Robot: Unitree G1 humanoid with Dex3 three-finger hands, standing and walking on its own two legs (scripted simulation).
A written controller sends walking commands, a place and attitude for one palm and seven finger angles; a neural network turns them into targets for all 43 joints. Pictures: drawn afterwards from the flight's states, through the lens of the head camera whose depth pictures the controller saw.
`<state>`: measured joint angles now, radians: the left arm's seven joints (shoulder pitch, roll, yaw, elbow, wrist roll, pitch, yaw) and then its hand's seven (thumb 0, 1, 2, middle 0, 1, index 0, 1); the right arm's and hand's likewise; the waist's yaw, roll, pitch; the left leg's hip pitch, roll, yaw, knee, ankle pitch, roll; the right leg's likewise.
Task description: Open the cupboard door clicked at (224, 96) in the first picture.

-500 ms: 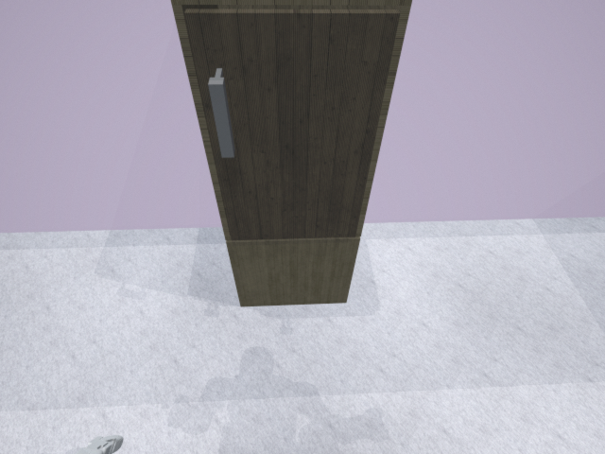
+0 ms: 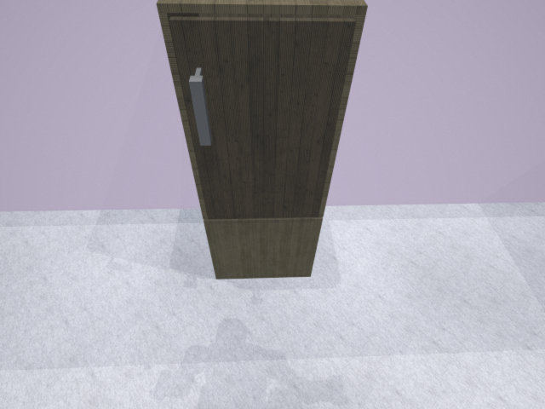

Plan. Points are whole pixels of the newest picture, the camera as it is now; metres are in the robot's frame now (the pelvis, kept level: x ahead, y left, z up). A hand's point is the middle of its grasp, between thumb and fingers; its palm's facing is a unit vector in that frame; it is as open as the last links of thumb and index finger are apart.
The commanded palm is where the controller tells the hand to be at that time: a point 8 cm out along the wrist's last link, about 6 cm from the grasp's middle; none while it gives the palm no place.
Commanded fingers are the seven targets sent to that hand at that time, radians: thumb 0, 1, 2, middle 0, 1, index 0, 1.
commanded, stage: stand and wait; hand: left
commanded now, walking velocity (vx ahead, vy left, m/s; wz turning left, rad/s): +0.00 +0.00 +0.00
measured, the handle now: (202, 107) +0.69 +0.20 +0.07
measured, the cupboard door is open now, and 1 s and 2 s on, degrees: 0 0 0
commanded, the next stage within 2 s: look at it before walking up in 0.34 s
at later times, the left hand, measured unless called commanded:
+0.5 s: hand out of the picture +0.07 +0.23 -0.15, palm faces -0.03 -0.95 -0.33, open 7.4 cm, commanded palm none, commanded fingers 0.00 0.90 0.90 -0.20 -0.30 -0.20 -0.30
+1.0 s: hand out of the picture +0.07 +0.23 -0.15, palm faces -0.02 -0.95 -0.32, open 7.4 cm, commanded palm none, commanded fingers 0.00 0.90 0.90 -0.20 -0.30 -0.20 -0.30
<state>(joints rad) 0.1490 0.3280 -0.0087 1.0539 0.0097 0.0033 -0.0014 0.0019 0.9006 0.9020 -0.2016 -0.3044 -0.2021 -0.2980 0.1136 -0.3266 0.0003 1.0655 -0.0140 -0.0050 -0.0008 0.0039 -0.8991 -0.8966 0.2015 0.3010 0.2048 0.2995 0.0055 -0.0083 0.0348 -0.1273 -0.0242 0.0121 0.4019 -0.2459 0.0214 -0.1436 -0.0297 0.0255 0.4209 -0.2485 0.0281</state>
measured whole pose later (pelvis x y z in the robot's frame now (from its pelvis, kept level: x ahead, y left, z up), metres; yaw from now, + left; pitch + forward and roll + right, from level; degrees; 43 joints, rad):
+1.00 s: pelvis -0.01 -0.02 +0.00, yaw +0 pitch -2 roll +0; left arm 0.14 0.33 -0.01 1.09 0.01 -0.01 0.00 0.00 0.90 0.90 -0.20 -0.30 -0.20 -0.30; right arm 0.12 -0.33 0.01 1.11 -0.01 -0.01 0.00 0.00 -0.90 -0.90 0.20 0.30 0.20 0.30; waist 0.00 0.00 0.03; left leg -0.11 0.00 0.00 0.34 -0.20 -0.01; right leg -0.13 0.00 0.02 0.36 -0.21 0.00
